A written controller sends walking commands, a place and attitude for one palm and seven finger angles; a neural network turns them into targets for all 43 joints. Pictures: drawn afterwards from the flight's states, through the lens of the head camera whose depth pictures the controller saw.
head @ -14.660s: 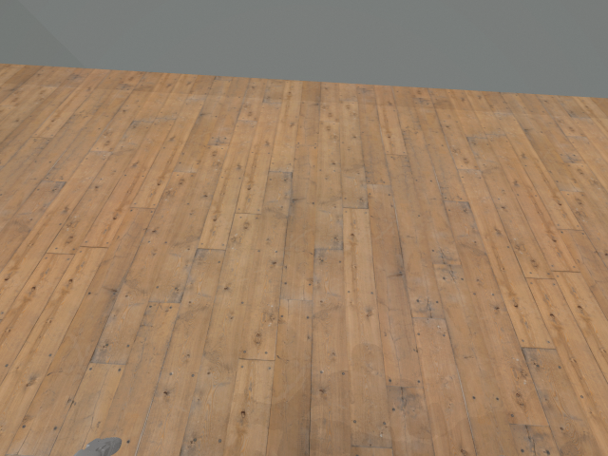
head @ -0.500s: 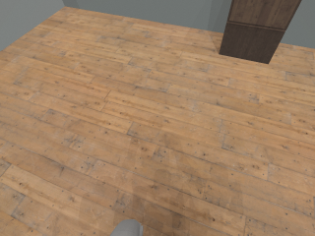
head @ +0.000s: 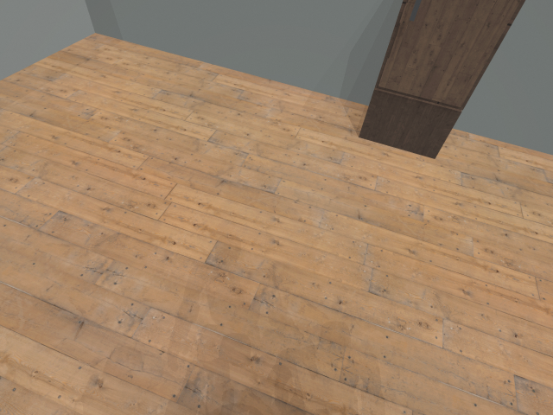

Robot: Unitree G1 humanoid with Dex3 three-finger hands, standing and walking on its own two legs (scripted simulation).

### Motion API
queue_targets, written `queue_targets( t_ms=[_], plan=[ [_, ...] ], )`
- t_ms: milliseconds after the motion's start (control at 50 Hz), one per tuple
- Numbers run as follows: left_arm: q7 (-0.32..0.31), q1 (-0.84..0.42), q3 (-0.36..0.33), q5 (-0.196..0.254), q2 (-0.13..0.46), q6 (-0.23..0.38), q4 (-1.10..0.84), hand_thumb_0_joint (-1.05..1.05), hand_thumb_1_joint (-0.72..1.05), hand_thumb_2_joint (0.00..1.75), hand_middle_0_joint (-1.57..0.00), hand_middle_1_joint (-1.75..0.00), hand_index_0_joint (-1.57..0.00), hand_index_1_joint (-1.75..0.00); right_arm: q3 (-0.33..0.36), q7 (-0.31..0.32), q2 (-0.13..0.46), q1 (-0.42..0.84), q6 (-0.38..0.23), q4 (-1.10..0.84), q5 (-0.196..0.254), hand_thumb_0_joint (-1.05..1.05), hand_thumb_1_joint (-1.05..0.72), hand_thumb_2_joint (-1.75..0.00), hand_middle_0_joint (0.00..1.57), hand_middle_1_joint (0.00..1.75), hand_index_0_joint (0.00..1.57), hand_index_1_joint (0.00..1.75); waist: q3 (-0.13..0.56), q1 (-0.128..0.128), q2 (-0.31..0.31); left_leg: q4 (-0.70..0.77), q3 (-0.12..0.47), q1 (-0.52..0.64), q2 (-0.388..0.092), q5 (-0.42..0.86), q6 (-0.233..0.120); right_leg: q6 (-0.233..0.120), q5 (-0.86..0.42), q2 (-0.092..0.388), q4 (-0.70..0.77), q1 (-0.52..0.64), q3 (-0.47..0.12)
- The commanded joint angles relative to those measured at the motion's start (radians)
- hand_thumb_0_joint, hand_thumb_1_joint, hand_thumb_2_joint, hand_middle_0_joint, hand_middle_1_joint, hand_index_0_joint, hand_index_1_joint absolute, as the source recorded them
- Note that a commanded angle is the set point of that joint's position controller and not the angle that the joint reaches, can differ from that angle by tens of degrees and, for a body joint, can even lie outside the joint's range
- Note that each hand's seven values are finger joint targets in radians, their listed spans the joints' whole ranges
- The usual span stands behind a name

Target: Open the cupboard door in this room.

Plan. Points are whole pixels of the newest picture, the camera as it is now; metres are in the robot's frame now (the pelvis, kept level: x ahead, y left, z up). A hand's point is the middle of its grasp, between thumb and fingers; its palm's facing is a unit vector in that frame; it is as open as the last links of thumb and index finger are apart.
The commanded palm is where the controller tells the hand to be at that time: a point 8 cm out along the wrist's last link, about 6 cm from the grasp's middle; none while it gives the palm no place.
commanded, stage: turn or walk to find it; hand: left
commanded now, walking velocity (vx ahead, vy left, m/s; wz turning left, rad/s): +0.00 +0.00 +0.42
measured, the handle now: (417, 2) +1.75 -0.52 +0.01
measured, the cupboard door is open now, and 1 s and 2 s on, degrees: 0 0 0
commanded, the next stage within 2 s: stand and wait in 0.36 s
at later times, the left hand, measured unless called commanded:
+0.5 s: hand out of the picture -0.02 +0.16 -0.16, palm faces +0.20 -0.95 -0.24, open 7.4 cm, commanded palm none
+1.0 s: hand out of the picture -0.11 +0.18 -0.18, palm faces +0.25 -0.95 -0.21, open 7.4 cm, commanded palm none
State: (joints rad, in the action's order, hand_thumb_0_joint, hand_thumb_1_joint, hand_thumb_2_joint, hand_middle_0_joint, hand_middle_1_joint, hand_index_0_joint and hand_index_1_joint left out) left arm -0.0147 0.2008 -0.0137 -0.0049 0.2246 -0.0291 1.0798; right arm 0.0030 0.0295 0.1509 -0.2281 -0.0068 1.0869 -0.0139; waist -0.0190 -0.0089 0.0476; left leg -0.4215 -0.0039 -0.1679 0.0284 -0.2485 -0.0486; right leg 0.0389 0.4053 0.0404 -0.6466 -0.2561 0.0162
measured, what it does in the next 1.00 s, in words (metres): steps on the spot: right foot, then left foot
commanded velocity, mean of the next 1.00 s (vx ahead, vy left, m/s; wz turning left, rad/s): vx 0.00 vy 0.00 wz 0.11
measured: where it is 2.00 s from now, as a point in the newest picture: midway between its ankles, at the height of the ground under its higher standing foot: outside the picture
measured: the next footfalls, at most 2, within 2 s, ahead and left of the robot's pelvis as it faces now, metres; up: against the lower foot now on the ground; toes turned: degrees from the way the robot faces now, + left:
right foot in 0.26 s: +0.00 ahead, -0.14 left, +0.00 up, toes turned +4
left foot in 0.64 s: -0.08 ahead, +0.13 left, +0.00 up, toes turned +8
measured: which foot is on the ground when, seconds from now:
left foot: down 0.00-0.28, up 0.30-0.62, down 0.64-1.00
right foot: up 0.00-0.24, down 0.26-0.66, up 0.68-0.88, down 0.90-1.00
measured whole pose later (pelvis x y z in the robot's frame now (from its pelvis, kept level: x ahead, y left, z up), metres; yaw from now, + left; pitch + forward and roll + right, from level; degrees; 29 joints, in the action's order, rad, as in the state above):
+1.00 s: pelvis -0.06 +0.01 -0.01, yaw +13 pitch -2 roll +0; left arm -0.02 0.27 0.01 -0.01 0.17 0.00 1.15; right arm 0.03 0.02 0.17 -0.15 0.00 1.09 0.00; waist -0.03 -0.02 -0.01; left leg -0.47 -0.07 -0.14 -0.02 -0.29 0.00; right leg 0.03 0.27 0.07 -0.49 -0.19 0.07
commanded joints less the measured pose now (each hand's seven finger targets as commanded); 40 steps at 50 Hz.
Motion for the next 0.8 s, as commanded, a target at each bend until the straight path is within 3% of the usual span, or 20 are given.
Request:
queue_targets(
  t_ms=[0,120,160,200,220,240,260,280,320,340,380,500,560,580,600,620,640,660,720,780],
  plan=[
    [-0.012,-0.039,-0.024,0.000,0.059,0.015,-0.065,0.00,0.90,0.90,-0.20,-0.30,-0.20,-0.30,0.056,0.013,0.211,-0.075,-0.002,-0.027,-0.002,0.00,-0.90,-0.90,0.20,0.30,0.20,0.30,0.033,0.029,-0.188,0.079,0.285,0.127,-0.273,0.695,-0.126,0.013,0.075,0.011,-0.109,-0.127,0.004],
    [-0.014,-0.059,-0.031,0.003,0.050,0.013,-0.092,0.00,0.90,0.90,-0.20,-0.30,-0.20,-0.30,0.078,0.004,0.226,-0.089,0.015,-0.042,-0.007,0.00,-0.90,-0.90,0.20,0.30,0.20,0.30,0.070,0.034,-0.185,0.067,0.342,0.089,-0.246,0.574,-0.130,0.010,0.058,-0.015,-0.057,-0.098,0.002],
    [-0.016,-0.027,-0.035,0.006,0.051,0.013,-0.091,0.00,0.90,0.90,-0.20,-0.30,-0.20,-0.30,0.082,0.000,0.226,-0.072,0.019,-0.054,-0.007,0.00,-0.90,-0.90,0.20,0.30,0.20,0.30,0.076,0.018,-0.194,0.067,0.350,0.021,-0.221,0.484,-0.111,0.006,-0.002,-0.025,0.030,-0.020,0.009],
    [-0.020,0.034,-0.037,0.005,0.063,0.020,-0.079,0.00,0.90,0.90,-0.20,-0.30,-0.20,-0.30,0.083,-0.005,0.219,-0.046,0.022,-0.069,0.000,0.00,-0.90,-0.90,0.20,0.30,0.20,0.30,0.097,-0.014,-0.162,0.020,0.328,-0.060,-0.175,0.357,-0.063,0.006,-0.167,-0.012,0.247,0.122,0.018],
    [-0.025,0.053,-0.044,0.001,0.101,0.027,-0.078,0.00,0.90,0.90,-0.20,-0.30,-0.20,-0.30,0.083,-0.012,0.193,-0.043,0.021,-0.079,0.007,0.00,-0.90,-0.90,0.20,0.30,0.20,0.30,0.104,-0.018,-0.100,-0.025,0.294,-0.171,-0.133,0.241,-0.020,-0.010,-0.228,0.053,0.317,0.246,-0.037],
    [-0.032,0.060,-0.057,-0.009,0.165,0.033,-0.083,0.00,0.90,0.90,-0.20,-0.30,-0.20,-0.30,0.072,-0.020,0.141,-0.048,0.019,-0.099,0.011,0.00,-0.90,-0.90,0.20,0.30,0.20,0.30,0.088,-0.019,0.085,-0.144,0.166,-0.345,-0.037,0.011,0.037,-0.071,-0.193,0.237,0.353,0.331,-0.194],
    [-0.029,0.056,-0.067,-0.013,0.211,0.029,-0.105,0.00,0.90,0.90,-0.20,-0.30,-0.20,-0.30,0.074,-0.022,0.131,-0.017,0.024,-0.128,0.003,0.00,-0.90,-0.90,0.20,0.30,0.20,0.30,0.036,-0.037,0.194,-0.323,0.056,-0.398,0.026,-0.253,0.070,-0.172,-0.215,0.400,0.397,0.245,-0.307],
    [-0.029,0.042,-0.073,-0.007,0.201,0.034,-0.121,0.00,0.90,0.90,-0.20,-0.30,-0.20,-0.30,0.089,-0.019,0.168,0.002,0.047,-0.128,-0.010,0.00,-0.90,-0.90,0.20,0.30,0.20,0.30,0.001,-0.037,0.232,-0.495,0.079,-0.392,-0.016,-0.310,0.071,-0.205,-0.179,0.419,0.426,0.113,-0.323],
    [-0.028,-0.044,-0.061,-0.009,0.146,0.026,-0.148,0.00,0.90,0.90,-0.20,-0.30,-0.20,-0.30,0.095,-0.030,0.159,-0.015,0.062,-0.109,-0.007,0.00,-0.90,-0.90,0.20,0.30,0.20,0.30,-0.083,0.022,0.074,-0.691,0.070,-0.371,-0.049,-0.232,0.072,-0.201,-0.174,0.348,0.414,-0.021,-0.213],
    [-0.025,-0.075,-0.053,-0.011,0.138,0.030,-0.161,0.00,0.90,0.90,-0.20,-0.30,-0.20,-0.30,0.091,-0.036,0.144,-0.046,0.065,-0.097,-0.007,0.00,-0.90,-0.90,0.20,0.30,0.20,0.30,-0.081,0.043,0.051,-0.730,0.048,-0.361,-0.056,-0.181,0.082,-0.178,-0.225,0.297,0.382,-0.021,-0.118],
    [-0.021,-0.044,-0.048,-0.015,0.127,0.038,-0.163,0.00,0.90,0.90,-0.20,-0.30,-0.20,-0.30,0.086,-0.038,0.135,-0.053,0.064,-0.098,-0.005,0.00,-0.90,-0.90,0.20,0.30,0.20,0.30,-0.063,0.034,0.102,-0.734,0.023,-0.343,-0.057,-0.142,0.097,-0.160,-0.282,0.261,0.364,-0.015,-0.065],
    [-0.017,0.076,-0.054,-0.028,0.163,0.041,-0.112,0.00,0.90,0.90,-0.20,-0.30,-0.20,-0.30,0.062,-0.031,0.113,0.055,0.042,-0.130,0.003,0.00,-0.90,-0.90,0.20,0.30,0.20,0.30,-0.016,-0.028,0.135,-0.417,-0.033,-0.254,-0.058,-0.208,0.104,-0.190,-0.490,0.265,0.299,0.094,-0.077],
    [-0.018,0.089,-0.053,-0.023,0.169,0.038,-0.081,0.00,0.90,0.90,-0.20,-0.30,-0.20,-0.30,0.050,-0.023,0.108,0.027,0.024,-0.111,0.006,0.00,-0.90,-0.90,0.20,0.30,0.20,0.30,0.044,-0.013,0.136,-0.147,-0.073,-0.117,-0.037,-0.092,0.101,-0.151,-0.579,0.225,0.216,0.131,-0.050],
    [-0.018,0.073,-0.050,-0.014,0.162,0.035,-0.076,0.00,0.90,0.90,-0.20,-0.30,-0.20,-0.30,0.049,-0.022,0.117,-0.008,0.016,-0.094,0.006,0.00,-0.90,-0.90,0.20,0.30,0.20,0.30,0.057,0.009,0.119,-0.025,-0.075,-0.013,-0.045,0.028,0.096,-0.114,-0.530,0.204,0.184,0.086,-0.027],
    [-0.018,0.077,-0.043,-0.008,0.131,0.031,-0.076,0.00,0.90,0.90,-0.20,-0.30,-0.20,-0.30,0.052,-0.021,0.156,-0.029,0.004,-0.085,0.006,0.00,-0.90,-0.90,0.20,0.30,0.20,0.30,0.087,0.017,0.015,0.055,-0.013,0.101,-0.105,0.159,0.076,-0.068,-0.446,0.160,0.118,0.024,0.004],
    [-0.013,0.102,-0.033,-0.006,0.089,0.026,-0.078,0.00,0.90,0.90,-0.20,-0.30,-0.20,-0.30,0.064,-0.019,0.220,-0.024,-0.004,-0.085,0.002,0.00,-0.90,-0.90,0.20,0.30,0.20,0.30,0.108,0.008,-0.166,0.040,0.144,0.174,-0.256,0.329,0.024,-0.020,-0.227,0.086,0.042,-0.081,0.052],
    [-0.014,0.101,-0.020,-0.006,0.047,0.024,-0.082,0.00,0.90,0.90,-0.20,-0.30,-0.20,-0.30,0.068,-0.016,0.259,-0.018,-0.002,-0.090,-0.001,0.00,-0.90,-0.90,0.20,0.30,0.20,0.30,0.089,0.010,-0.257,0.064,0.228,0.135,-0.367,0.443,-0.052,0.003,0.031,0.055,-0.018,-0.115,0.078],
    [-0.018,0.048,-0.012,-0.007,0.039,0.016,-0.074,0.00,0.90,0.90,-0.20,-0.30,-0.20,-0.30,0.064,-0.004,0.242,-0.019,-0.007,-0.071,-0.004,0.00,-0.90,-0.90,0.20,0.30,0.20,0.30,0.053,0.037,-0.346,0.118,0.241,0.097,-0.362,0.514,-0.084,0.016,0.128,0.045,-0.117,-0.128,0.058],
    [-0.010,0.061,-0.011,-0.005,0.047,0.015,-0.028,0.00,0.90,0.90,-0.20,-0.30,-0.20,-0.30,0.046,0.011,0.192,0.037,-0.009,-0.059,-0.002,0.00,-0.90,-0.90,0.20,0.30,0.20,0.30,0.014,0.008,-0.257,0.067,0.132,0.094,-0.307,0.672,-0.096,0.002,0.083,0.059,-0.149,-0.113,0.014],
    [-0.007,0.086,-0.003,-0.006,0.029,0.021,-0.001,0.00,0.90,0.90,-0.20,-0.30,-0.20,-0.30,0.051,0.009,0.191,0.044,-0.008,-0.045,0.001,0.00,-0.90,-0.90,0.20,0.30,0.20,0.30,0.019,0.005,-0.217,0.056,0.076,0.110,-0.264,0.630,-0.073,0.009,0.010,0.049,-0.007,-0.057,0.041]
  ],
)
